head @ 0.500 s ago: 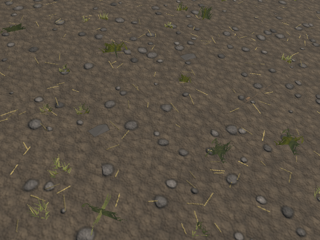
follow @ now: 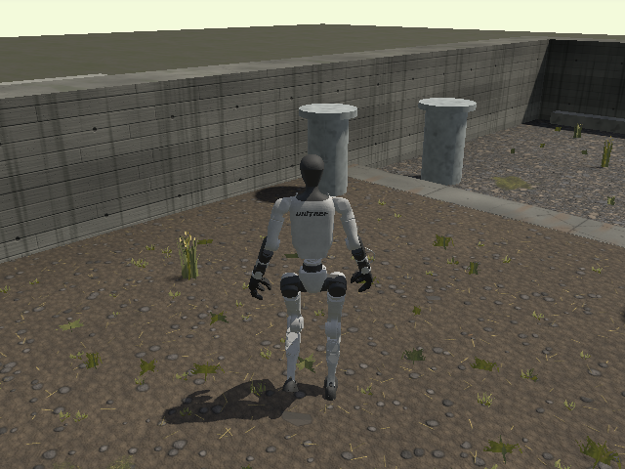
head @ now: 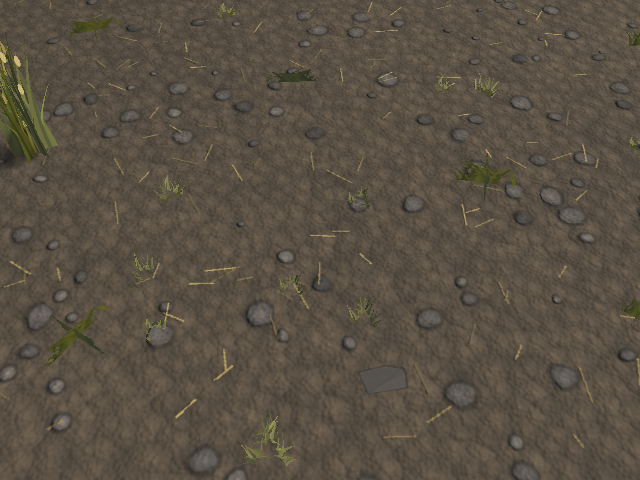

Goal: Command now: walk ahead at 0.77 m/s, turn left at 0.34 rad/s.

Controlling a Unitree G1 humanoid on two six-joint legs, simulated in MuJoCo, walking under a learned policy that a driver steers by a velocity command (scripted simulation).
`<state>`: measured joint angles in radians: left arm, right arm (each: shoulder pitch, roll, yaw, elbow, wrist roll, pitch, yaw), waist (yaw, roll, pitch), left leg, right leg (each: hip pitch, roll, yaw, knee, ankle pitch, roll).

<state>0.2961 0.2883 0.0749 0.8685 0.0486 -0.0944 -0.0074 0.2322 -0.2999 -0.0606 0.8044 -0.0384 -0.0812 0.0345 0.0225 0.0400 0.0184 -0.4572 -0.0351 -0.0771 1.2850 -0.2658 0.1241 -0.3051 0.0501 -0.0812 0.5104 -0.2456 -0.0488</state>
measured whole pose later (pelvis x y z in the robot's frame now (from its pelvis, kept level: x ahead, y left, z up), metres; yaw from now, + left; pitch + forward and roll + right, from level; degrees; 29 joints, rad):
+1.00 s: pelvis +0.32 -0.04 +0.01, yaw -41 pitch +4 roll +3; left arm 0.20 0.32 0.09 0.55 -0.01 0.04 0.04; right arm 0.03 -0.30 -0.08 0.74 0.00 -0.01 -0.02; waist 0.00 0.00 0.03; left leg -0.56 -0.05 -0.13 0.85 -0.29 -0.06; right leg -0.38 0.09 0.17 0.51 -0.19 -0.06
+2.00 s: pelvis +0.57 -0.21 -0.04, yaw -35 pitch +3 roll +1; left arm 0.45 0.25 0.02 0.86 0.04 -0.07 0.01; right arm 0.11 -0.30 -0.05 0.66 -0.03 -0.01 0.06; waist 0.02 -0.01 0.03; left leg -0.58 -0.11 0.13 0.76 -0.24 0.18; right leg 0.03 -0.08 -0.10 0.97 -0.37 0.01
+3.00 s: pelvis +1.16 -0.46 +0.00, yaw +1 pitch +0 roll +0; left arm 0.14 0.33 0.05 0.77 -0.03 0.02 0.02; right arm 0.06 -0.24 -0.01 0.66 -0.03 0.00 0.00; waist 0.01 -0.03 0.11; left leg -0.38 0.00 0.12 0.51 -0.14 0.08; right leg -0.48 -0.07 0.03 1.14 -0.54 0.10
